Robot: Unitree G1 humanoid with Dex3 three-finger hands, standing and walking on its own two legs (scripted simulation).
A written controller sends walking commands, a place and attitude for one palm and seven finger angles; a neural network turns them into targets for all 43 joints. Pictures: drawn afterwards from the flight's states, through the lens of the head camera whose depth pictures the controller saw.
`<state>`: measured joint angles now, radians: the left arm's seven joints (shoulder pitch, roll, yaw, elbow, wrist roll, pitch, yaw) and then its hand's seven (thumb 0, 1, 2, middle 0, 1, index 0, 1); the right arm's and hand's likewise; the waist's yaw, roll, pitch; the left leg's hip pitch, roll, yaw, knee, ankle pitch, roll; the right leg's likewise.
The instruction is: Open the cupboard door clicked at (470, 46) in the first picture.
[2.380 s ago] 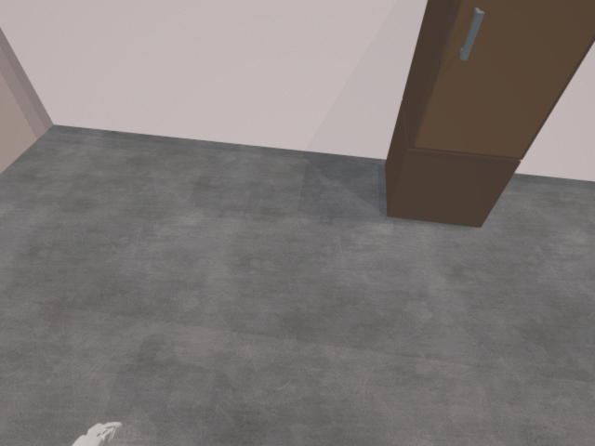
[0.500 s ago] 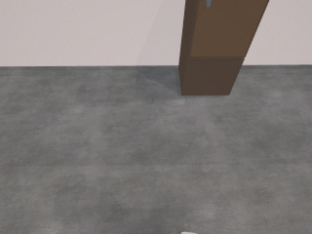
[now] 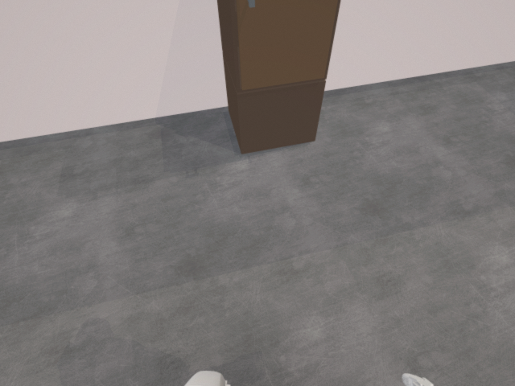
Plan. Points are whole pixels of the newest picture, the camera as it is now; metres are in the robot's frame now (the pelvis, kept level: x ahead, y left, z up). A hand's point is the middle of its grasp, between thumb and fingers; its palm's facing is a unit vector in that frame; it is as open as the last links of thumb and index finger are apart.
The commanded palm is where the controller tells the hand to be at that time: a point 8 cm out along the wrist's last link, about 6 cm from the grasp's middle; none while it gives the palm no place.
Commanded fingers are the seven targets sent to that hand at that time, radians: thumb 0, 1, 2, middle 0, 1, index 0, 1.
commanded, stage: walk to a spot facing it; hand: left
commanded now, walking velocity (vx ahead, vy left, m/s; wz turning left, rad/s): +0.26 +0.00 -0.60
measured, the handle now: out of the picture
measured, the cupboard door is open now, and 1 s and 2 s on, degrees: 0 0 0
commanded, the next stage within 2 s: turn to face it in 1.68 s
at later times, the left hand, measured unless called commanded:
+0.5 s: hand (155, 345) +0.20 +0.22 -0.17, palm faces -0.29 -0.94 -0.17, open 7.4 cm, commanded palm none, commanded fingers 0.00 0.90 0.90 -0.20 -0.30 -0.20 -0.30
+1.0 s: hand (257, 254) +0.40 +0.05 -0.16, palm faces -0.49 -0.84 -0.23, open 7.2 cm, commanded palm none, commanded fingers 0.00 0.90 0.90 -0.20 -0.30 -0.20 -0.30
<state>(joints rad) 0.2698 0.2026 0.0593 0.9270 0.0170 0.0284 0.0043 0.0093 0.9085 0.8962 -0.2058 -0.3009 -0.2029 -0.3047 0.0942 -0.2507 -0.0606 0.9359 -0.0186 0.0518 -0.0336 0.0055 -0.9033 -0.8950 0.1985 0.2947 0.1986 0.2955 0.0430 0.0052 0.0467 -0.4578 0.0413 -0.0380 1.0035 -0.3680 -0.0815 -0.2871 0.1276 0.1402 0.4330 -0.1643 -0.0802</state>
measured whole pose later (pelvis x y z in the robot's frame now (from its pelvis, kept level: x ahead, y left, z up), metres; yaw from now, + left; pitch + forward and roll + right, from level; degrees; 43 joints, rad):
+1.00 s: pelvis +0.23 -0.08 +0.00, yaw -32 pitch -1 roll -1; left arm 0.23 0.21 0.06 1.01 0.02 -0.05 0.00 0.00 0.94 0.90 -0.20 -0.30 -0.20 -0.30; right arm 0.24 -0.17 -0.05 0.96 -0.03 -0.03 0.00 0.00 -0.91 -0.89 0.20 0.29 0.20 0.30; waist -0.03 0.02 0.01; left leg -0.62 0.19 0.05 1.05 -0.21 -0.06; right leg -0.19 0.08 -0.07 0.43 -0.24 -0.10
